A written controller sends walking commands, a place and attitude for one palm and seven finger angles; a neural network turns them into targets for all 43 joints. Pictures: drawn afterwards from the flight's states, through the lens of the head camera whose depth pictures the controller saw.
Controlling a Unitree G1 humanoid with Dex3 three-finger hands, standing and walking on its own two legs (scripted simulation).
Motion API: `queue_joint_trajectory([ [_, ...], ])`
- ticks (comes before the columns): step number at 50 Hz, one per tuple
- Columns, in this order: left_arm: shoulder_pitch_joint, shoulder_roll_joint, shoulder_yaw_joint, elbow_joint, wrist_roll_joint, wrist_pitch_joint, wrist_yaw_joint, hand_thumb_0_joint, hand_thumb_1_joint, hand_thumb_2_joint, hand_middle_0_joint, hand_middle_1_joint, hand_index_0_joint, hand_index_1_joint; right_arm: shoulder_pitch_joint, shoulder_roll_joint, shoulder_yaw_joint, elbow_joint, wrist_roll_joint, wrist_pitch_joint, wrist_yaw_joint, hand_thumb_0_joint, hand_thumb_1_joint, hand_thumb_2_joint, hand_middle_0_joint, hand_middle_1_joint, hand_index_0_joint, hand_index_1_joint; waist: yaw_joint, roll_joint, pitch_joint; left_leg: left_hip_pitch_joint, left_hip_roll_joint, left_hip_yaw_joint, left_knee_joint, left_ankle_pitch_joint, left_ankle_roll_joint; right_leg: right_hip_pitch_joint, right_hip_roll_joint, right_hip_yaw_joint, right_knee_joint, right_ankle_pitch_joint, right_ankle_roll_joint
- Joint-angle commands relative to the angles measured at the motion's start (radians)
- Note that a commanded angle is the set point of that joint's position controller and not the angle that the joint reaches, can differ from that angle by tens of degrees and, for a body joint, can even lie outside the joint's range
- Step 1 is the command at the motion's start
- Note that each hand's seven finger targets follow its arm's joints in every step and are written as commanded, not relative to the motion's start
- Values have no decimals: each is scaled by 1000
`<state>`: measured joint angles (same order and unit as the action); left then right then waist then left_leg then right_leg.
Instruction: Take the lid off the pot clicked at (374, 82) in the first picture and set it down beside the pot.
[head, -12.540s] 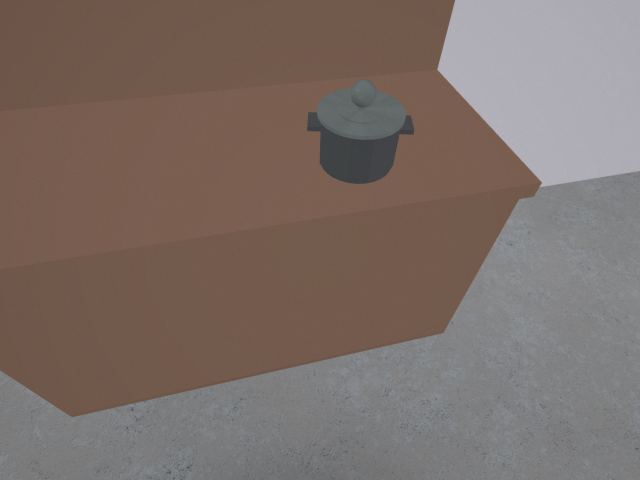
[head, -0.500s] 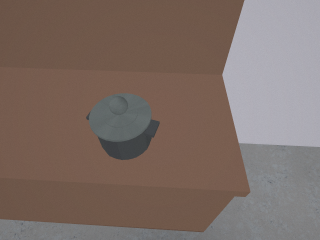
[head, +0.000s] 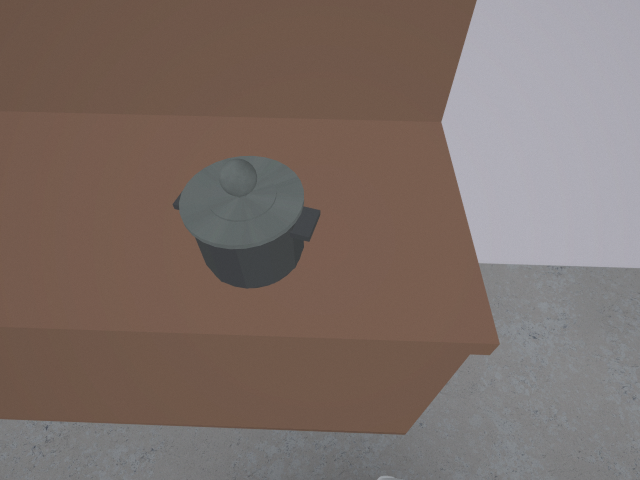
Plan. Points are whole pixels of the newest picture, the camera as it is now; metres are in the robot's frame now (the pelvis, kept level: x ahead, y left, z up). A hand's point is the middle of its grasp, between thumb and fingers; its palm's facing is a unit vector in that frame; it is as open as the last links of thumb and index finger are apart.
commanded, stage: come to a stop and stand still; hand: left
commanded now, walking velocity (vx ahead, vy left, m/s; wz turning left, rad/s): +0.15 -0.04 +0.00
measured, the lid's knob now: (238, 177) +0.45 +0.14 +0.12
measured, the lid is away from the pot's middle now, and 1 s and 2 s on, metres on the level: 0.00 0.00 0.00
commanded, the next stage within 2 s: look again from close up in 0.88 s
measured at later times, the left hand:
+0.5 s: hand out of the picture -0.03 +0.19 -0.18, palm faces +0.02 -0.98 -0.19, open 7.4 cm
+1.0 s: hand out of the picture +0.03 +0.21 -0.17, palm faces +0.06 -0.98 -0.20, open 7.4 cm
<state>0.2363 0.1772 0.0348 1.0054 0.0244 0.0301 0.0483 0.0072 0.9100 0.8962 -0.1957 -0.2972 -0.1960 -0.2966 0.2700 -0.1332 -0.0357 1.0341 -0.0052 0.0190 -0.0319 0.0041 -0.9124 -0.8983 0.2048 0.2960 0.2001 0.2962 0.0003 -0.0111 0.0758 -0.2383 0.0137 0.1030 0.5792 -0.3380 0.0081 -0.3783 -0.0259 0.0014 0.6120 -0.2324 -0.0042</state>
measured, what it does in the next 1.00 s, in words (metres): stands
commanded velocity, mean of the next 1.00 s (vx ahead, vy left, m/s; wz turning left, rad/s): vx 0.03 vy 0.00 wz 0.00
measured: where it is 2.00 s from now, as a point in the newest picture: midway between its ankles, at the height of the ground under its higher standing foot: outside the picture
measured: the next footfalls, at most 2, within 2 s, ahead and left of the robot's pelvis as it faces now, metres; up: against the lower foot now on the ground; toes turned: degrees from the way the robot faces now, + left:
none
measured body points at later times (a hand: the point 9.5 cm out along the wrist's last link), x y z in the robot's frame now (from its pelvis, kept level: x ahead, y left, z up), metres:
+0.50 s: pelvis +0.01 +0.02 +0.00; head +0.01 +0.03 +0.45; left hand -0.03 +0.24 -0.16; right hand -0.03 -0.18 -0.16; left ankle -0.02 +0.11 -0.73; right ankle +0.06 -0.12 -0.73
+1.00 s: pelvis +0.02 +0.04 +0.01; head +0.02 +0.04 +0.46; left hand +0.03 +0.26 -0.15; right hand +0.04 -0.19 -0.15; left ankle -0.02 +0.11 -0.73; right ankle +0.06 -0.12 -0.73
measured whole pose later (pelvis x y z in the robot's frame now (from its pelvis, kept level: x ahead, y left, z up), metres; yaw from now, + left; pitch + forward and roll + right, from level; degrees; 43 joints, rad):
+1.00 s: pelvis +0.02 +0.04 +0.01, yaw +2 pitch -2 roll +0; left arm 0.30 0.16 0.00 1.07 0.02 -0.01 0.05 0.01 0.91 0.90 -0.19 -0.30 -0.19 -0.30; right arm 0.29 -0.15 0.00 1.09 -0.01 -0.03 -0.03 0.01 -0.92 -0.90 0.20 0.30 0.20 0.30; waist 0.00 -0.01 0.01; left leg -0.12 -0.03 0.08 0.48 -0.33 0.06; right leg -0.23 -0.07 -0.02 0.49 -0.22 0.05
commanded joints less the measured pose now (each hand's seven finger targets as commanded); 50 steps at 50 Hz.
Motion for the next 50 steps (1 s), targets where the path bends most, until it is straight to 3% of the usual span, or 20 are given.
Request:
queue_joint_trajectory([
  [1,66,113,20,-60,6,-5,1,0,900,900,-200,-300,-200,-300,100,-81,-22,-53,-4,-12,7,0,-900,-900,200,300,200,300,-4,-38,-46,-75,83,-106,-100,-67,39,3,-100,139,-149,-108,-54],
  [4,60,125,14,-59,9,-6,-4,0,900,900,-200,-300,-200,-300,135,-73,-13,-39,-14,-12,16,0,-900,-900,200,300,200,300,-12,-77,5,-66,50,-95,-111,-214,35,-87,-99,163,-278,-431,-50],
  [6,57,123,11,-53,8,-11,-7,0,900,900,-200,-300,-200,-300,169,-62,-5,-23,-18,-16,19,0,-900,-900,200,300,200,300,-21,-82,25,-40,42,-91,-118,-194,36,-119,-96,157,-313,-462,-44],
  [11,95,70,-7,-22,1,-25,-14,0,900,900,-200,-300,-200,-300,166,-59,9,-2,-17,-41,13,0,-900,-900,200,300,200,300,0,54,22,-110,96,-153,-264,-221,38,23,-43,75,-221,-255,-30],
  [13,114,54,-13,-7,0,-27,-16,0,900,900,-200,-300,-200,-300,153,-57,12,7,-14,-44,11,0,-900,-900,200,300,200,300,13,76,33,-140,117,-178,-308,-238,43,66,-30,47,-193,-176,-26],
  [15,132,38,-21,11,-1,-35,-14,0,900,900,-200,-300,-200,-300,158,-55,17,16,-9,-55,10,0,-900,-900,200,300,200,300,17,76,31,-135,119,-185,-304,-164,43,98,-42,44,-179,-78,-27],
  [16,148,33,-24,24,-2,-41,-12,0,900,900,-200,-300,-200,-300,165,-47,21,26,-6,-62,9,0,-900,-900,200,300,200,300,17,72,17,-103,115,-174,-289,-90,43,107,-53,46,-184,-25,-30],
  [17,228,92,-27,84,-5,-37,22,0,900,900,-200,-300,-200,-300,-13,-146,4,-50,-1,-45,14,0,-900,-900,200,300,200,300,71,82,-1,-136,104,-36,-88,-53,-5,156,-82,20,-147,34,-21],
  [18,202,126,-23,71,-10,-46,9,0,900,900,-200,-300,-200,-300,7,-94,16,-53,-2,-45,15,0,-900,-900,200,300,200,300,39,68,-81,-87,36,-64,-71,16,-25,167,-130,88,-172,131,-65],
  [19,156,135,-24,44,-16,-48,8,0,900,900,-200,-300,-200,-300,95,-61,15,-48,-5,-40,13,0,-900,-900,200,300,200,300,-8,6,-143,-31,35,-88,-84,-86,-14,117,-158,125,-212,-187,-79],
  [20,127,120,-21,33,-12,-46,9,0,900,900,-200,-300,-200,-300,125,-79,10,-25,-14,-35,13,0,-900,-900,200,300,200,300,-20,-44,-100,-32,35,-102,-75,-85,3,37,-132,126,-201,-265,-70],
  [21,114,98,-27,31,-9,-47,9,0,900,900,-200,-300,-200,-300,143,-80,6,-8,-16,-33,15,0,-900,-900,200,300,200,300,-30,-56,-38,-54,43,-112,-95,-71,13,-10,-113,107,-185,-251,-57],
  [23,122,72,-30,31,-6,-46,6,0,900,900,-200,-300,-200,-300,136,-74,9,-7,-15,-36,14,0,-900,-900,200,300,200,300,-19,69,28,-117,81,-160,-186,-118,27,-4,-76,66,-141,-182,-44],
  [24,142,54,-33,39,-4,-50,5,0,900,900,-200,-300,-200,-300,121,-76,11,-9,-12,-42,13,0,-900,-900,200,300,200,300,-11,81,43,-143,91,-181,-210,-99,33,27,-60,50,-116,-88,-39],
  [27,167,29,-38,64,-7,-65,7,0,900,900,-200,-300,-200,-300,126,-77,15,-1,-1,-60,6,0,-900,-900,200,300,200,300,-9,-11,-4,-96,89,-173,-187,93,35,125,-67,46,-121,96,-34],
  [31,174,24,-33,70,-9,-66,8,0,900,900,-200,-300,-200,-300,126,-86,15,18,-1,-70,-2,0,-900,-900,200,300,200,300,-11,31,-37,2,92,-157,-166,324,26,151,-78,33,-119,188,-34],
  [34,160,30,-27,62,-9,-60,9,0,900,900,-200,-300,-200,-300,115,-93,14,23,-2,-68,-6,0,-900,-900,200,300,200,300,-11,31,-23,25,99,-160,-169,414,19,157,-79,16,-116,199,-32],
  [39,145,40,-22,49,-8,-52,7,0,900,900,-200,-300,-200,-300,89,-103,17,19,-5,-65,-6,0,-900,-900,200,300,200,300,-4,63,2,24,98,-158,-197,389,15,165,-82,13,-131,172,-28],
  [43,134,52,-20,44,-9,-50,3,0,900,900,-200,-300,-200,-300,81,-107,18,21,-4,-64,-4,0,-900,-900,200,300,200,300,-2,15,3,26,98,-158,-214,327,21,173,-87,16,-149,169,-25],
  [50,134,61,-20,33,-7,-49,0,0,900,900,-200,-300,-200,-300,70,-109,22,32,-3,-64,2,0,-900,-900,200,300,200,300,3,34,5,14,94,-154,-238,229,23,178,-95,26,-177,138,-20],
])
